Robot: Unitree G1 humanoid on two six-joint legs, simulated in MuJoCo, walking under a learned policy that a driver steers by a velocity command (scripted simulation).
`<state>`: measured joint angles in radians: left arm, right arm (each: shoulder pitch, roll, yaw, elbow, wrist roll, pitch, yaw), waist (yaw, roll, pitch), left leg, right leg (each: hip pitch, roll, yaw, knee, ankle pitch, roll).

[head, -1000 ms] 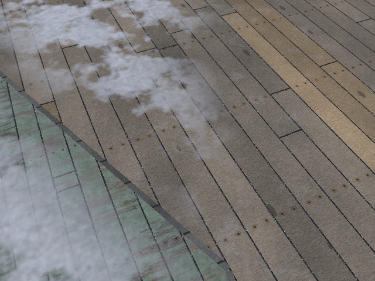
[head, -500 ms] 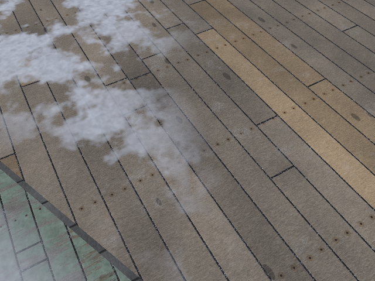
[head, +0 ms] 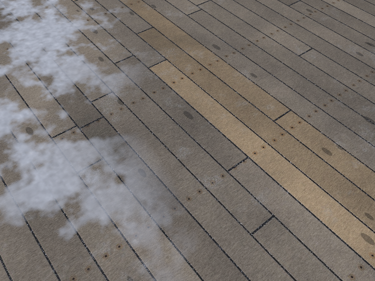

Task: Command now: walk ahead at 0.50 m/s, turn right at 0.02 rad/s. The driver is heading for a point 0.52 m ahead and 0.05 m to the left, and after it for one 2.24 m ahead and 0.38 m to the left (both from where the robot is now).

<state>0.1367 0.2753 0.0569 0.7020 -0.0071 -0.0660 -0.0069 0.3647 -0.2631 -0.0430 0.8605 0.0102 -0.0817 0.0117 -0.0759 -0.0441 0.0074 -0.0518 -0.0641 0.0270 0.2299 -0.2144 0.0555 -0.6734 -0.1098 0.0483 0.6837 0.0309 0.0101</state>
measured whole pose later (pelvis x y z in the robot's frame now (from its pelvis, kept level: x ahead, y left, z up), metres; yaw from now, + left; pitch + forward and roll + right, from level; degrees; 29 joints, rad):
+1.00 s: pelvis +0.54 +0.07 +0.00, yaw +20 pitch +1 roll +0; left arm 0.12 0.29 0.06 0.79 0.01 -0.08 0.00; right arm 0.30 -0.25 -0.05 0.78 0.00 -0.06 0.01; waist -0.04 -0.04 0.04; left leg -0.13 -0.09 0.00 0.29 -0.18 0.08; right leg -0.67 -0.13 0.04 0.85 -0.10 0.04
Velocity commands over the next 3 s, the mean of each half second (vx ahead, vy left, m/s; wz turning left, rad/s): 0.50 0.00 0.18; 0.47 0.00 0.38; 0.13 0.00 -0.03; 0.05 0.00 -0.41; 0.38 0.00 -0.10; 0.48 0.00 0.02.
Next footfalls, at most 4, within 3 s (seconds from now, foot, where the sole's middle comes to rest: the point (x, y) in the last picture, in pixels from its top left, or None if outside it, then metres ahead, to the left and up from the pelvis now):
0.18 right None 0.28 -0.15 -0.78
0.70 left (138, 270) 0.53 0.14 -0.78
1.18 right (164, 194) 0.84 0.04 -0.78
1.52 left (113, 229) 0.70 0.23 -0.78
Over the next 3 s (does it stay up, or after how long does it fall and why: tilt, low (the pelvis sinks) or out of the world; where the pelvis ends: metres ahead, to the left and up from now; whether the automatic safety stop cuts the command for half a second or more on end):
stays up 1.19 0.11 -0.03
